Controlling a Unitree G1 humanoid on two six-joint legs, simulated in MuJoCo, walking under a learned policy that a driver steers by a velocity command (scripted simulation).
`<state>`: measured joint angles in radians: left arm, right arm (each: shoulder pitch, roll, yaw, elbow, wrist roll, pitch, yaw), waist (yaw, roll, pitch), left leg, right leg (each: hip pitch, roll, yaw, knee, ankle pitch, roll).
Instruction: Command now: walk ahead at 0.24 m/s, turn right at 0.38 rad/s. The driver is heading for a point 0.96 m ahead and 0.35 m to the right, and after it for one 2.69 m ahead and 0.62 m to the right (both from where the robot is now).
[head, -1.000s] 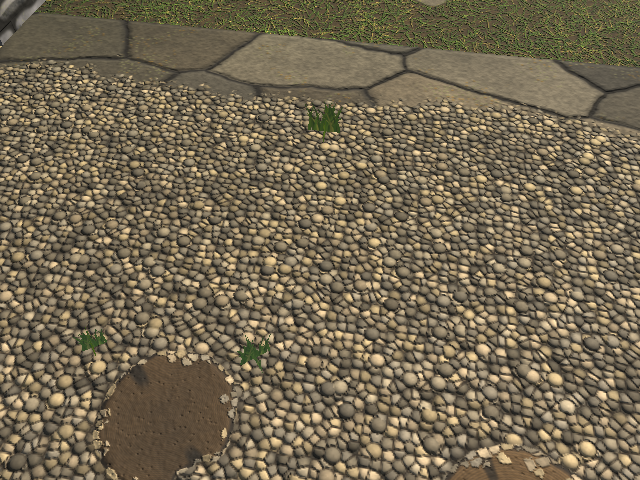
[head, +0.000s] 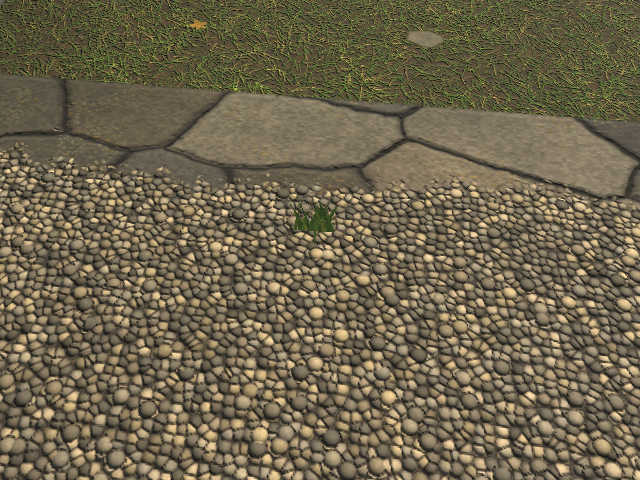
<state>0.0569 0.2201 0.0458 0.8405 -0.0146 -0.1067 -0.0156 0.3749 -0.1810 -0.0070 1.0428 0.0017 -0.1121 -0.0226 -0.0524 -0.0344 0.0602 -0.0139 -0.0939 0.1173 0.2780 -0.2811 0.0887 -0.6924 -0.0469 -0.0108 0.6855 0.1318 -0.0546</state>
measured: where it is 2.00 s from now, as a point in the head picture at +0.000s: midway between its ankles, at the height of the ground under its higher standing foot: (452, 359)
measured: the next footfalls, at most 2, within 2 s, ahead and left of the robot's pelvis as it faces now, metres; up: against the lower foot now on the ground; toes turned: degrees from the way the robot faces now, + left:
right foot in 0.10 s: +0.27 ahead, -0.07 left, +0.00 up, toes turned -2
left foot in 0.58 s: +0.33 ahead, +0.10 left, +0.00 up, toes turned -39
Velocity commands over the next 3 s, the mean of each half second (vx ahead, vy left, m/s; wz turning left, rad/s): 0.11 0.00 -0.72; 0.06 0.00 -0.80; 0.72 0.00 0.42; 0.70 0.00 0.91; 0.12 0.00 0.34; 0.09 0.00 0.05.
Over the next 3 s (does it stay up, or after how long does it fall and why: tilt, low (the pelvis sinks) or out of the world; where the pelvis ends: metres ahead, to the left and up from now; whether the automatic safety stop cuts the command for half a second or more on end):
stays up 0.87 -0.34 -0.01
